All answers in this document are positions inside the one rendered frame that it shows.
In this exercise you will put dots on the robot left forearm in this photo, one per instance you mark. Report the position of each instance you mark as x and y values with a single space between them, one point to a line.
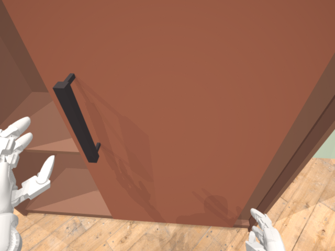
10 239

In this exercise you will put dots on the wardrobe door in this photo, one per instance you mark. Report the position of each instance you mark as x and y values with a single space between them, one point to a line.
189 99
316 103

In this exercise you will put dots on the robot left hand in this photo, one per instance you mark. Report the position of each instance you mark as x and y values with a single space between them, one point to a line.
10 148

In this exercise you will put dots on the handle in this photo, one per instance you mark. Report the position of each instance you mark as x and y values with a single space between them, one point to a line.
73 113

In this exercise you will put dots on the robot right hand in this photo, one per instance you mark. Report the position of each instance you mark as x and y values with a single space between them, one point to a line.
270 239

